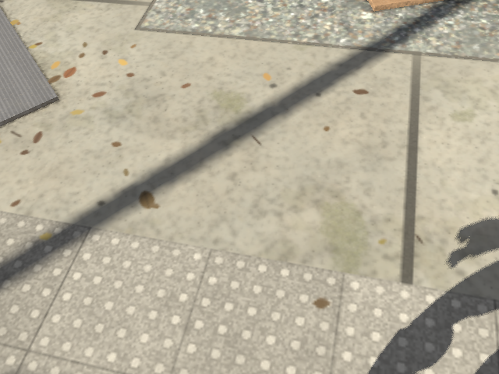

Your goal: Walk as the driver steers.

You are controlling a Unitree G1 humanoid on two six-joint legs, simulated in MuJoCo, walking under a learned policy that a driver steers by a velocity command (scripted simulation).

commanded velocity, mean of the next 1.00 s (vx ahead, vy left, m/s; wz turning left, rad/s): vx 0.10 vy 0.00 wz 0.10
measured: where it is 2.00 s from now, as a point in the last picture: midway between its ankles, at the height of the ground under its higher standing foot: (234, 275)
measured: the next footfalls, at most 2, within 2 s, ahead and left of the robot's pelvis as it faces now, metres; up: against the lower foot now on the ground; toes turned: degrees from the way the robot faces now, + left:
left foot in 0.42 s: +0.09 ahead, +0.14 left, +0.00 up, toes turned -10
left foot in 1.14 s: +0.30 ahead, +0.22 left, +0.00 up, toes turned +14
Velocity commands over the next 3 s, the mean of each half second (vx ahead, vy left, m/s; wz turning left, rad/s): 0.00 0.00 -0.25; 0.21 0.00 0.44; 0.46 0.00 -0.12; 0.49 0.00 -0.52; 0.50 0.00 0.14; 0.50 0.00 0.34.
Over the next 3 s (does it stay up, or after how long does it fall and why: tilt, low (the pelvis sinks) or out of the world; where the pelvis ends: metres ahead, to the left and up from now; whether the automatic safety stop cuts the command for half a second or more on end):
stays up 1.18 0.06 0.01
